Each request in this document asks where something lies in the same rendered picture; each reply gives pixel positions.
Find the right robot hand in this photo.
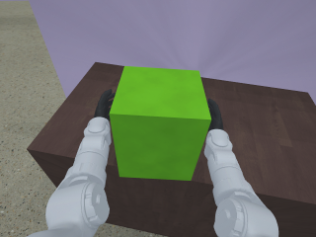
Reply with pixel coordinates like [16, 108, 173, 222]
[207, 98, 224, 132]

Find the left robot hand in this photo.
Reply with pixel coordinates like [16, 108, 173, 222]
[94, 89, 116, 121]

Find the robot left forearm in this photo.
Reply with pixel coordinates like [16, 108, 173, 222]
[45, 117, 112, 226]

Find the robot right forearm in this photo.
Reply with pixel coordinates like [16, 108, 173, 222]
[203, 128, 266, 207]

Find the left robot upper arm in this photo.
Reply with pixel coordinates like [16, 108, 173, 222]
[27, 181, 110, 237]

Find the pedestal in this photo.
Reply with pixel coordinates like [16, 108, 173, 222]
[27, 62, 316, 237]

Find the right robot upper arm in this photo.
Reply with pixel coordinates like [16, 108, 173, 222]
[213, 197, 278, 237]

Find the carton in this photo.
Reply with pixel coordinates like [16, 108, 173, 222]
[109, 66, 211, 181]

